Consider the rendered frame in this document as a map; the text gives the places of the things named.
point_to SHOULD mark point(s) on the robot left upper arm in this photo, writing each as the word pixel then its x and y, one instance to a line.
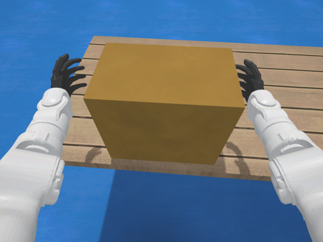
pixel 28 181

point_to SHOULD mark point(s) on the robot right upper arm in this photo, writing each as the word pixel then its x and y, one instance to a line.
pixel 298 179

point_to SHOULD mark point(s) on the table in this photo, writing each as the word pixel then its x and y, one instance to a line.
pixel 292 74

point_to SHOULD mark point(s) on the robot right forearm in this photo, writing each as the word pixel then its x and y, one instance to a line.
pixel 275 130

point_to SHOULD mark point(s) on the right robot hand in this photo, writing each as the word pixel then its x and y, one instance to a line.
pixel 252 78

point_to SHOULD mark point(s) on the robot left forearm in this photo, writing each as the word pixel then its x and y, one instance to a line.
pixel 49 127

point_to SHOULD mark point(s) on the left robot hand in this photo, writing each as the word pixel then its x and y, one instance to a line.
pixel 60 74

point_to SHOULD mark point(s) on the carton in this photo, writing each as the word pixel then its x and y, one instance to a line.
pixel 165 103

